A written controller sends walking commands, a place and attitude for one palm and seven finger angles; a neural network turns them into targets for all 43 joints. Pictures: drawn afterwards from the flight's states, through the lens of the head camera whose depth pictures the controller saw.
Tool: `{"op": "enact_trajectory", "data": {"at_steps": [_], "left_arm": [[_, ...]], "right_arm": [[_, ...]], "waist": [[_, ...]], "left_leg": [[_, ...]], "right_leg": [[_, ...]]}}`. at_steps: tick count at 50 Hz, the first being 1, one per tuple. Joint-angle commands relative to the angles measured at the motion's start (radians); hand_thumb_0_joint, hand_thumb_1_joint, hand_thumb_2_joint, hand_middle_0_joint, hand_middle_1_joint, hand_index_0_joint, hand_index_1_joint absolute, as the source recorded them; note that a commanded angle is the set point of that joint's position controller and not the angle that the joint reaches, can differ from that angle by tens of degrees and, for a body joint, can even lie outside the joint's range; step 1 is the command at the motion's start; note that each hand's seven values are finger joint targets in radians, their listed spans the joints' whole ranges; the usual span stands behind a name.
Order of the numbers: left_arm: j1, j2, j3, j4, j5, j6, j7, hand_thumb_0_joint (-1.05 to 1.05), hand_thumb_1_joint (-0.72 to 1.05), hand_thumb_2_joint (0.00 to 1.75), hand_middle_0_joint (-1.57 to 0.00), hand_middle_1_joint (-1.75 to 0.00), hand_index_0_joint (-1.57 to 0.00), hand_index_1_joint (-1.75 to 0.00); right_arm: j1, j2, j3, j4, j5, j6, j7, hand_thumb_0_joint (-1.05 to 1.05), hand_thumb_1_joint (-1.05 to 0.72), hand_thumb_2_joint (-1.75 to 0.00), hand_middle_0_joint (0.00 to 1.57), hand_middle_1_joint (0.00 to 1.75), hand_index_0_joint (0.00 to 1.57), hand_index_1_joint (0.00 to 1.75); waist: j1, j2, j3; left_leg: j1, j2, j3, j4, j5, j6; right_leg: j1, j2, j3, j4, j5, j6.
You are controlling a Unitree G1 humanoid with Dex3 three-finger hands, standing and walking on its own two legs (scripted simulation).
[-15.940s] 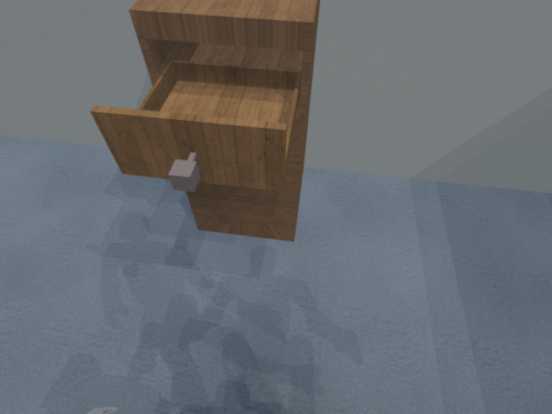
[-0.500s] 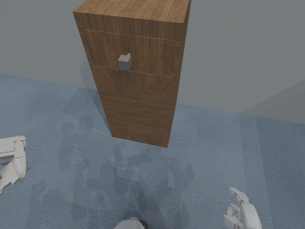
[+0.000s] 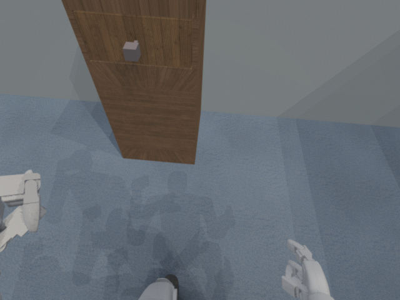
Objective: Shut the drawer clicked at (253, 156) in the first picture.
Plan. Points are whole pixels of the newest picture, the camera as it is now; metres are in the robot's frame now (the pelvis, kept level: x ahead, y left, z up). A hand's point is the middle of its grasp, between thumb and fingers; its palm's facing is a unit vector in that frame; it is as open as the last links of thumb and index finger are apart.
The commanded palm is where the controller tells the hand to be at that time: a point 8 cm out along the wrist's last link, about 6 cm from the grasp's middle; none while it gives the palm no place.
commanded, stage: stop stepping back and stand still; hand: left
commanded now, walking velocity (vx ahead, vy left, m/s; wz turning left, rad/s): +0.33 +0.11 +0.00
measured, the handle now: (133, 48) +0.86 +0.29 +0.00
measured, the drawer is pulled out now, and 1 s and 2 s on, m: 0.00 0.00 0.00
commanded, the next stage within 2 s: let the arm hang, fingers relaxed in 1.08 s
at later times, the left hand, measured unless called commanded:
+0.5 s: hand out of the picture +0.10 +0.27 +0.17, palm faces +0.45 -0.83 -0.34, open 3.3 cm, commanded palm +0.05 +0.31 +0.19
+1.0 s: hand out of the picture +0.05 +0.30 +0.17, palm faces +0.48 -0.79 -0.40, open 3.3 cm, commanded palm -0.02 +0.33 +0.19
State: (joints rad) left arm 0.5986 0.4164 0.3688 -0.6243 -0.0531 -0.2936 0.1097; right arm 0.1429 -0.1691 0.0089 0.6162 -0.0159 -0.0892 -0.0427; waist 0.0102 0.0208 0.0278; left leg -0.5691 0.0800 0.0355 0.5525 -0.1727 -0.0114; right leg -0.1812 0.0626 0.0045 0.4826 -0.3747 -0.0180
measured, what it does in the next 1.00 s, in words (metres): walks backwards: left foot, then right foot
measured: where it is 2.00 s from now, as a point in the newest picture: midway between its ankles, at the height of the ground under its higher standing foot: outside the picture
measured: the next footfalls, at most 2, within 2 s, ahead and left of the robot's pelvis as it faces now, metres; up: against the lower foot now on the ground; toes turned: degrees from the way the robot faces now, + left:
left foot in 0.10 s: +0.08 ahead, +0.10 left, +0.00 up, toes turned +1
right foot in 0.66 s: -0.04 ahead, -0.05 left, +0.00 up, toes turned -1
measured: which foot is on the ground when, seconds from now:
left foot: up 0.00-0.08, down 0.10-0.64, up 0.66-0.90, down 0.92-1.00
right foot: down 0.00-0.46, up 0.48-0.64, down 0.66-1.00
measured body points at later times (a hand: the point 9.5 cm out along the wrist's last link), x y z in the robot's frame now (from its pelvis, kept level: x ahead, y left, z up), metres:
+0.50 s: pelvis -0.08 +0.03 +0.00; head -0.12 +0.04 +0.44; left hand +0.07 +0.31 +0.19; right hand +0.06 -0.23 -0.08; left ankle +0.04 +0.10 -0.73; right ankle -0.09 -0.11 -0.71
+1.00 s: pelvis -0.13 +0.05 +0.00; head -0.14 +0.05 +0.45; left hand +0.02 +0.34 +0.19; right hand +0.03 -0.19 -0.08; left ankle -0.12 +0.18 -0.73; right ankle -0.12 -0.04 -0.71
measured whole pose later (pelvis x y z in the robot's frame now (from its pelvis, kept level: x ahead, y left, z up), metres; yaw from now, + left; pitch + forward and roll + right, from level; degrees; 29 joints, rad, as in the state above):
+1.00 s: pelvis -0.13 +0.05 +0.00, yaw +3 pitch -2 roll +2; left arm 0.55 0.36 0.35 -0.54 -0.01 -0.18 0.19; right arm 0.25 -0.21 -0.01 0.65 -0.01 -0.12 -0.09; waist 0.00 -0.05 0.01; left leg -0.25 0.04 0.08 0.54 -0.25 -0.01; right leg -0.35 0.00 -0.03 0.79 -0.45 -0.01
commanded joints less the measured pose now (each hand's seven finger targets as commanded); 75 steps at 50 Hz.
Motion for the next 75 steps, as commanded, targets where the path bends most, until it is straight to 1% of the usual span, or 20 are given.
{"op": "enact_trajectory", "data": {"at_steps": [1, 5, 11, 20, 23, 24, 30, 31, 33, 35, 44, 46, 49, 55, 58, 59, 66, 69, 72, 75], "left_arm": [[0.076, 0.201, 0.196, -0.135, -0.013, -0.031, 0.035, 0.00, 0.90, 0.90, -1.40, -1.60, -1.40, -1.60], [0.098, 0.150, 0.148, -0.108, -0.021, 0.015, 0.037, 0.00, 0.90, 0.90, -1.40, -1.60, -1.40, -1.60], [0.075, 0.130, 0.115, -0.090, -0.012, 0.018, 0.046, 0.00, 0.90, 0.90, -1.40, -1.60, -1.40, -1.60], [-0.149, 0.105, 0.063, -0.102, 0.027, 0.034, 0.078, 0.00, 0.90, 0.90, -1.40, -1.60, -1.40, -1.60], [-0.176, 0.091, 0.057, -0.138, 0.026, 0.057, 0.080, 0.00, 0.90, 0.90, -1.40, -1.60, -1.40, -1.60], [-0.193, 0.118, 0.083, -0.143, 0.035, 0.065, 0.081, 0.00, 0.90, 0.90, -1.40, -1.60, -1.40, -1.60], [0.058, 0.100, 0.079, -0.154, 0.009, 0.079, 0.059, 0.00, 0.90, 0.90, -1.40, -1.60, -1.40, -1.60], [0.079, 0.113, 0.087, -0.164, 0.015, 0.085, 0.055, 0.00, 0.90, 0.90, -1.40, -1.60, -1.40, -1.60], [0.062, 0.128, 0.112, -0.186, 0.015, 0.093, 0.053, 0.00, 0.90, 0.90, -1.40, -1.60, -1.40, -1.60], [-0.053, 0.167, 0.154, -0.194, 0.003, 0.065, 0.035, 0.00, 0.90, 0.90, -1.40, -1.60, -1.40, -1.60], [-0.133, 0.092, 0.049, -0.135, 0.031, 0.043, 0.086, 0.00, 0.90, 0.90, -1.40, -1.60, -1.40, -1.60], [-0.169, 0.095, 0.045, -0.232, 0.034, 0.024, 0.092, 0.00, 0.90, 0.90, -1.40, -1.60, -1.40, -1.60], [-0.091, 0.143, 0.108, -0.203, 0.034, 0.025, 0.079, 0.00, 0.90, 0.90, -1.40, -1.60, -1.40, -1.60], [0.086, 0.116, 0.127, -0.142, 0.025, 0.050, 0.072, 0.00, 0.90, 0.90, -1.40, -1.60, -1.40, -1.60], [0.050, 0.151, 0.163, -0.112, 0.021, 0.048, 0.075, 0.00, 0.90, 0.90, -1.40, -1.60, -1.40, -1.60], [-0.099, -0.029, -0.240, 0.666, 0.122, 0.211, -0.073, 0.00, 0.90, 0.90, -1.40, -1.60, -1.40, -1.60], [-0.222, -0.079, -0.282, 0.968, 0.091, 0.277, -0.087, 0.00, 0.90, 0.90, -1.12, -1.30, -1.12, -1.30], [-0.266, -0.081, -0.302, 1.135, 0.078, 0.284, -0.087, 0.00, 0.90, 0.90, -1.00, -1.17, -1.00, -1.17], [-0.334, -0.079, -0.318, 1.292, 0.072, 0.296, -0.087, 0.00, 0.90, 0.90, -0.88, -1.04, -0.88, -1.04], [-0.304, -0.108, -0.312, 1.406, 0.071, 0.293, -0.083, 0.00, 0.90, 0.90, -0.76, -0.91, -0.76, -0.91]], "right_arm": [[-0.063, -0.112, -0.053, -0.178, 0.029, -0.029, -0.032, 0.00, -0.90, -0.90, 0.20, 0.30, 0.20, 0.30], [-0.037, -0.161, -0.047, -0.181, 0.036, -0.018, -0.046, 0.00, -0.90, -0.90, 0.20, 0.30, 0.20, 0.30], [-0.025, -0.168, -0.050, -0.183, 0.031, -0.046, -0.049, 0.00, -0.90, -0.90, 0.20, 0.30, 0.20, 0.30], [0.025, -0.177, -0.062, -0.120, 0.009, -0.051, -0.063, 0.00, -0.90, -0.90, 0.20, 0.30, 0.20, 0.30], [0.007, -0.189, -0.047, -0.147, 0.010, -0.064, -0.072, 0.00, -0.90, -0.90, 0.20, 0.30, 0.20, 0.30], [0.000, -0.159, -0.038, -0.157, 0.007, -0.070, -0.065, 0.00, -0.90, -0.90, 0.20, 0.30, 0.20, 0.30], [-0.026, -0.131, -0.041, -0.168, 0.006, -0.057, -0.024, 0.00, -0.90, -0.90, 0.20, 0.30, 0.20, 0.30], [-0.026, -0.123, -0.039, -0.168, 0.002, -0.042, -0.022, 0.00, -0.90, -0.90, 0.20, 0.30, 0.20, 0.30], [-0.017, -0.136, -0.059, -0.144, 0.014, -0.004, -0.016, 0.00, -0.90, -0.90, 0.20, 0.30, 0.20, 0.30], [0.001, -0.135, -0.050, -0.108, -0.007, 0.000, -0.011, 0.00, -0.90, -0.90, 0.20, 0.30, 0.20, 0.30], [0.006, -0.136, -0.033, -0.127, 0.002, -0.087, -0.075, 0.00, -0.90, -0.90, 0.20, 0.30, 0.20, 0.30], [0.025, -0.178, -0.044, -0.147, 0.008, -0.095, -0.066, 0.00, -0.90, -0.90, 0.20, 0.30, 0.20, 0.30], [0.028, -0.136, -0.046, -0.114, 0.000, -0.107, -0.038, 0.00, -0.90, -0.90, 0.20, 0.30, 0.20, 0.30], [0.000, -0.148, -0.046, -0.154, 0.025, -0.072, -0.009, 0.00, -0.90, -0.90, 0.20, 0.30, 0.20, 0.30], [-0.002, -0.136, -0.051, -0.163, 0.018, -0.053, -0.012, 0.00, -0.90, -0.90, 0.20, 0.30, 0.20, 0.30], [-0.028, -0.209, -0.075, 0.042, 0.010, -0.042, 0.074, 0.00, -0.90, -0.90, 0.20, 0.30, 0.20, 0.30], [0.116, -0.130, -0.059, 0.050, -0.011, 0.097, 0.059, 0.00, -0.90, -0.90, 0.20, 0.30, 0.20, 0.30], [0.122, -0.152, -0.056, 0.111, -0.016, 0.093, 0.044, 0.00, -0.90, -0.90, 0.20, 0.30, 0.20, 0.30], [0.069, -0.119, -0.032, 0.181, -0.013, 0.100, 0.038, 0.00, -0.90, -0.90, 0.20, 0.30, 0.20, 0.30], [0.098, -0.084, -0.035, 0.233, -0.017, 0.112, 0.028, 0.00, -0.90, -0.90, 0.20, 0.30, 0.20, 0.30]], "waist": [[-0.008, -0.190, -0.242], [-0.014, 0.055, -0.211], [-0.023, 0.044, -0.055], [-0.054, -0.039, 0.017], [-0.044, 0.367, 0.026], [-0.026, 0.326, 0.029], [0.001, 0.177, -0.105], [0.005, 0.084, -0.088], [0.001, -0.271, -0.026], [-0.040, -0.113, -0.072], [-0.019, -0.037, -0.065], [-0.024, 0.247, -0.091], [-0.027, 0.168, -0.044], [-0.019, 0.123, -0.034], [-0.030, -0.143, -0.029], [-0.052, -0.139, -0.012], [-0.030, -0.370, -0.135], [-0.025, -0.173, -0.160], [-0.017, 0.149, -0.054], [-0.005, 0.190, -0.021]], "left_leg": [[0.191, -0.070, -0.009, 0.197, -0.125, 0.009], [0.411, 0.001, -0.074, -0.103, 0.350, 0.053], [0.249, -0.010, -0.150, -0.224, -0.272, 0.048], [0.422, -0.050, -0.065, 0.088, -0.229, 0.028], [0.206, 0.159, -0.529, -0.498, -0.818, 0.062], [0.072, 0.185, -0.548, -0.564, -0.822, 0.051], [0.037, 0.054, -0.158, -0.352, -0.464, 0.007], [-0.005, -0.010, -0.077, -0.185, -0.412, -0.015], [-0.042, -0.129, -0.018, 0.528, -0.262, -0.013], [-0.050, -0.070, -0.063, 0.707, -0.156, -0.024], [0.416, -0.041, 0.052, -0.173, -0.188, 0.056], [0.587, 0.209, -0.332, -0.230, -0.069, 0.155], [0.418, 0.290, -0.406, -0.322, -0.050, 0.213], [0.095, 0.108, -0.046, -0.166, -0.277, 0.075], [0.086, -0.049, 0.032, 0.138, -0.301, 0.015], [0.055, 0.002, -0.007, 0.341, -0.357, 0.002], [0.225, -0.081, 0.011, 0.059, -0.217, 0.021], [0.390, 0.008, -0.066, -0.023, 0.145, 0.050], [0.294, 0.032, -0.074, -0.120, 0.007, 0.050], [0.257, 0.016, -0.060, -0.146, -0.138, 0.041]], "right_leg": [[-0.022, -0.289, 0.121, -0.051, 0.896, -0.027], [-0.071, -0.108, 0.017, 0.006, 0.450, 0.035], [-0.099, -0.087, 0.036, -0.165, -0.123, 0.003], [-0.422, -0.196, 0.102, -0.156, -0.347, -0.084], [-0.279, 0.039, -0.087, 0.360, -0.234, 0.004], [-0.166, 0.039, -0.059, 0.516, -0.177, 0.000], [0.168, 0.030, -0.128, 0.056, -0.170, -0.037], [0.186, -0.018, -0.051, -0.104, -0.166, -0.055], [-0.154, -0.420, 0.514, -0.424, -0.336, -0.193], [-0.214, -0.398, 0.323, -0.309, -0.186, -0.210], [-0.154, -0.202, 0.101, -0.081, -0.125, -0.085], [-0.355, -0.072, -0.032, 0.241, -0.047, 0.002], [-0.346, -0.097, 0.011, 0.424, -0.130, 0.022], [0.081, -0.055, -0.087, 0.021, 0.067, 0.030], [-0.028, -0.264, 0.285, -0.217, -0.015, -0.074], [-0.171, -0.442, 0.232, -0.082, 0.425, -0.114], [0.057, -0.262, 0.048, 0.051, 0.809, -0.097], [-0.020, -0.223, 0.040, 0.039, 0.566, -0.024], [-0.028, -0.172, 0.019, -0.039, 0.223, -0.012], [0.004, -0.174, 0.035, -0.139, 0.114, -0.029]]}}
